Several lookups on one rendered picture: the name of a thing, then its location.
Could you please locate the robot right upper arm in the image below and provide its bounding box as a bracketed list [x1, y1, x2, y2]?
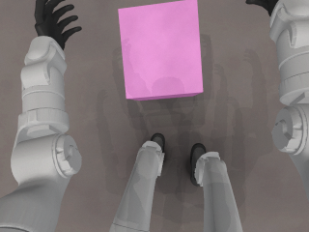
[271, 103, 309, 202]

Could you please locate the robot thigh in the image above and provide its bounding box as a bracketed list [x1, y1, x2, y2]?
[196, 157, 243, 232]
[109, 145, 165, 232]

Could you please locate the carton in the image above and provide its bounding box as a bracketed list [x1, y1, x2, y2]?
[118, 0, 204, 101]

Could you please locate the robot left upper arm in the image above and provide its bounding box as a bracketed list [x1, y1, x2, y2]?
[0, 132, 82, 232]

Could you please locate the robot left forearm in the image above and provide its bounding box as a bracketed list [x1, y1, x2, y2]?
[11, 36, 70, 178]

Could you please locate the right robot hand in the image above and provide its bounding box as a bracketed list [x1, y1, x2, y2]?
[245, 0, 278, 16]

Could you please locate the robot left thigh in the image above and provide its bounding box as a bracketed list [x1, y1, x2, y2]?
[109, 145, 165, 232]

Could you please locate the robot right thigh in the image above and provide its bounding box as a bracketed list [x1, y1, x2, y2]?
[196, 157, 243, 232]

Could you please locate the left robot hand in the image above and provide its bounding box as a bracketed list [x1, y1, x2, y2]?
[34, 0, 82, 50]

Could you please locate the robot right forearm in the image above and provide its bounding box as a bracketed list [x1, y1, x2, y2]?
[268, 0, 309, 105]

